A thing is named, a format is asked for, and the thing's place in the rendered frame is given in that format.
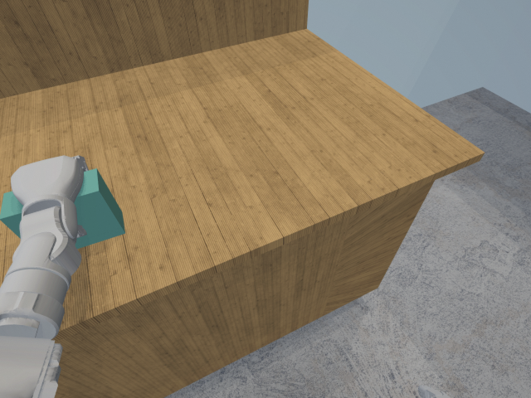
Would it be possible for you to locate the sponge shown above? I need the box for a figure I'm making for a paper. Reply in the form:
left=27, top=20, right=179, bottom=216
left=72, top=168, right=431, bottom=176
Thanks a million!
left=0, top=168, right=125, bottom=249

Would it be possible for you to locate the left robot hand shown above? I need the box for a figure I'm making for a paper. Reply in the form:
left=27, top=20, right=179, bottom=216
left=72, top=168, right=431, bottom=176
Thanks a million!
left=11, top=155, right=89, bottom=238

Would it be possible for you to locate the table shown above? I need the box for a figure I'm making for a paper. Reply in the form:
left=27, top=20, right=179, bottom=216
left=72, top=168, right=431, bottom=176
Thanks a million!
left=0, top=0, right=485, bottom=398

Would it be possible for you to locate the robot left forearm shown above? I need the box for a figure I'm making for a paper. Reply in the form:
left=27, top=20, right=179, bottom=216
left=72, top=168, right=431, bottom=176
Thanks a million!
left=0, top=195, right=81, bottom=339

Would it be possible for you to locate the left robot upper arm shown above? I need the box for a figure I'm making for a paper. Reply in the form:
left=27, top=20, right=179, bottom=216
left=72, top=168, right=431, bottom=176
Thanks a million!
left=0, top=336, right=63, bottom=398

